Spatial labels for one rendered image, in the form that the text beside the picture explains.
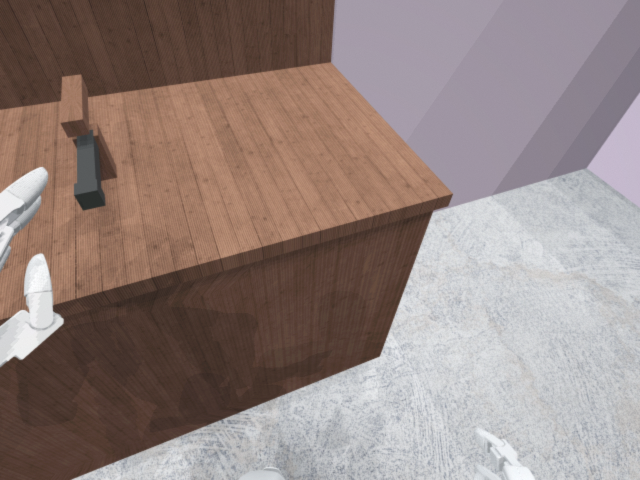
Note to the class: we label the robot right hand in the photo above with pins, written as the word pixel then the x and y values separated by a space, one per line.
pixel 502 456

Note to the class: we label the tap lever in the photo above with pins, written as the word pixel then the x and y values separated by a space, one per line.
pixel 87 190

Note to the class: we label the counter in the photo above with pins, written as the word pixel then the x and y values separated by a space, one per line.
pixel 261 220

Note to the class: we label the robot left hand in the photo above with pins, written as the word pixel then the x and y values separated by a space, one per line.
pixel 24 331

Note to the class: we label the left robot shin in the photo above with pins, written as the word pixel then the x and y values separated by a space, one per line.
pixel 273 469

